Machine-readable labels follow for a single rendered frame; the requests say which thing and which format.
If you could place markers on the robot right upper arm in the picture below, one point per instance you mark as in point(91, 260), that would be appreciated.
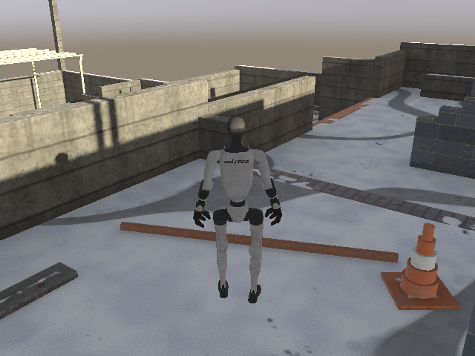
point(263, 167)

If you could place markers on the robot left upper arm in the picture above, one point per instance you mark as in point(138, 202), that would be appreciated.
point(209, 169)

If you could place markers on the left robot thigh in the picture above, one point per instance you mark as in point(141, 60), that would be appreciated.
point(220, 217)

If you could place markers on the robot left forearm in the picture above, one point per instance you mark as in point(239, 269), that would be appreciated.
point(201, 199)

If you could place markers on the robot right hand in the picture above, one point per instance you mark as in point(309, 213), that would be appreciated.
point(276, 213)

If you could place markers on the robot left shin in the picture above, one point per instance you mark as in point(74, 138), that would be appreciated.
point(221, 264)

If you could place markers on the robot left hand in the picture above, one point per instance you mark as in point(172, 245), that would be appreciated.
point(198, 215)

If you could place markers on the robot right forearm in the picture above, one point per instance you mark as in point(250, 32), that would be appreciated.
point(273, 197)

